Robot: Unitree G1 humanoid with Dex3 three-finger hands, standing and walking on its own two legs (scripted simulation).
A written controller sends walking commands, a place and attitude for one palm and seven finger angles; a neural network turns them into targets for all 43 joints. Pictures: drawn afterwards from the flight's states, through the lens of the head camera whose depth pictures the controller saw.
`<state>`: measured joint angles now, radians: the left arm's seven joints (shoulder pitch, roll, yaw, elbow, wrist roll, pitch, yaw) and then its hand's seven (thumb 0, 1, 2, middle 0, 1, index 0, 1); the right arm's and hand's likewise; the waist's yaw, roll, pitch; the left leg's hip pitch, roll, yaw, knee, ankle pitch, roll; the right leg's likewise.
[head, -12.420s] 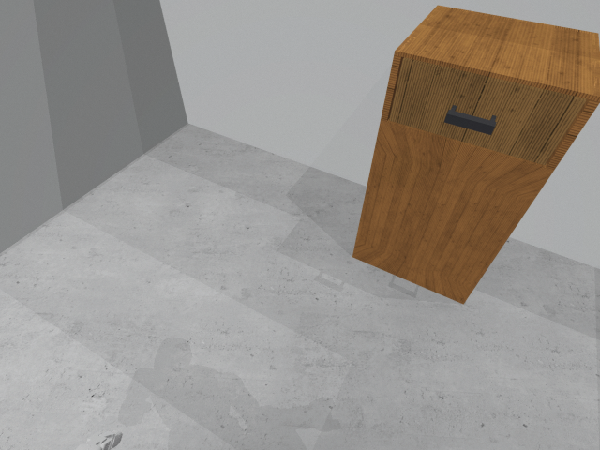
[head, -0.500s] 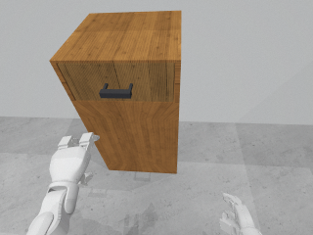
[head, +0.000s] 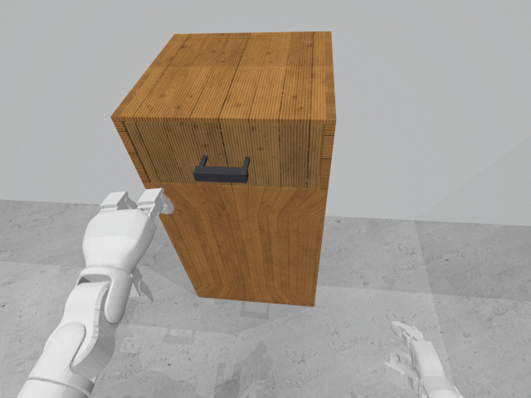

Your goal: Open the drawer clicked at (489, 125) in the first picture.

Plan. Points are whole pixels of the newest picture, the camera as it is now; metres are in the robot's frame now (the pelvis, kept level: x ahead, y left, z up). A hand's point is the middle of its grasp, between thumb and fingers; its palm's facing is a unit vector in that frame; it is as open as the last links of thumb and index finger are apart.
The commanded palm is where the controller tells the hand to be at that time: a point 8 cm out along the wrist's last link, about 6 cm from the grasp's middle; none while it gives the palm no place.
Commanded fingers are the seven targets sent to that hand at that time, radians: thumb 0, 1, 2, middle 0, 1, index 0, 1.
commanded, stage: raise the hand with hooked fingers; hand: left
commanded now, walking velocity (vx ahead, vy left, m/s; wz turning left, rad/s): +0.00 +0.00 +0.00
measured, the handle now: (223, 167) +0.57 +0.18 +0.00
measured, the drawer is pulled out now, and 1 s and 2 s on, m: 0.00 0.00 0.00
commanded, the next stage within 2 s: move the hooked fingers above the handle in 0.62 s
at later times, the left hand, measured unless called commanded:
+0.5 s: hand (127, 244) +0.29 +0.24 +0.10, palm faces +0.01 -0.09 -1.00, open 13.8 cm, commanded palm +0.26 +0.25 +0.17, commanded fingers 0.00 -0.50 0.30 -0.30 -1.20 -0.30 -1.20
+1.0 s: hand (154, 234) +0.31 +0.21 +0.10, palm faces +0.01 -0.07 -1.00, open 13.8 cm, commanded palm +0.30 +0.22 +0.16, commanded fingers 0.00 -0.50 0.30 -0.30 -1.20 -0.30 -1.20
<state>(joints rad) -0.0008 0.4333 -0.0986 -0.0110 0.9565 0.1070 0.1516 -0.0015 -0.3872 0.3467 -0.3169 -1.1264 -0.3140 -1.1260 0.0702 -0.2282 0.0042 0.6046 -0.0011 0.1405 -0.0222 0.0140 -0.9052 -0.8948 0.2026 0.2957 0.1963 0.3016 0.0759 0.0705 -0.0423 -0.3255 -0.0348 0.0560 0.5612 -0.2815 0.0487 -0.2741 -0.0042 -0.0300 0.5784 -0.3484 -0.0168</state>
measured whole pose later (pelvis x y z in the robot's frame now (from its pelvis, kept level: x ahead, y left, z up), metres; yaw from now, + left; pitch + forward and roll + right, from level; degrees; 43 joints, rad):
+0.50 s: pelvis -0.01 +0.00 +0.01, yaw +1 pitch +1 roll +0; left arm -0.09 0.51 -0.04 0.00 0.89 -0.01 -0.02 0.00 -0.49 0.30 -0.32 -1.20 -0.32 -1.20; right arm 0.14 -0.26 0.01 0.63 0.01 0.17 -0.01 0.01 -0.90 -0.89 0.20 0.30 0.20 0.30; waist 0.08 0.08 0.02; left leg -0.26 -0.04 0.04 0.45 -0.20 0.05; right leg -0.21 0.00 -0.04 0.46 -0.27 -0.01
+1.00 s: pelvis -0.02 -0.02 +0.01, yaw +1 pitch +1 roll +0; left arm -0.27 0.48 -0.12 0.23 0.92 -0.04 0.04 0.00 -0.49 0.30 -0.33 -1.20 -0.32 -1.20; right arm 0.11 -0.25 0.01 0.65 0.02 0.12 -0.04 0.01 -0.90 -0.89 0.20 0.30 0.20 0.30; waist 0.07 0.07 0.00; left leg -0.29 -0.02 0.02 0.46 -0.19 0.03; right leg -0.23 0.01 -0.06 0.48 -0.27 -0.04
